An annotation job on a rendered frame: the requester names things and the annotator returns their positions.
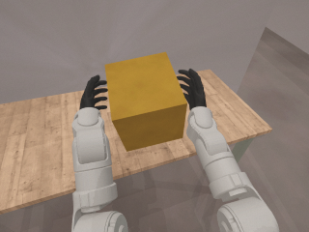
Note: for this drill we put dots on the robot right upper arm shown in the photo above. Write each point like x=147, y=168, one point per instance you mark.
x=246, y=215

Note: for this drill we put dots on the left robot hand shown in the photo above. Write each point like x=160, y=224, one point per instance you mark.
x=88, y=98

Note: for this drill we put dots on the robot right forearm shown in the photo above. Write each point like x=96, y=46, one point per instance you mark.
x=227, y=182

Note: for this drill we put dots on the table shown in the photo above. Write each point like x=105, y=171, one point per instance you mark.
x=36, y=162

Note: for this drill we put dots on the robot left upper arm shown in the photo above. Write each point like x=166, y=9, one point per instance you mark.
x=111, y=221

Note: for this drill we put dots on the right robot hand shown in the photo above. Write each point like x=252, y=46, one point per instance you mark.
x=196, y=95

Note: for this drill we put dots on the robot left forearm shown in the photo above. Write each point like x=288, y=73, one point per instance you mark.
x=91, y=157

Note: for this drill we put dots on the carton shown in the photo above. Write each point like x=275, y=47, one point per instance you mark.
x=147, y=104

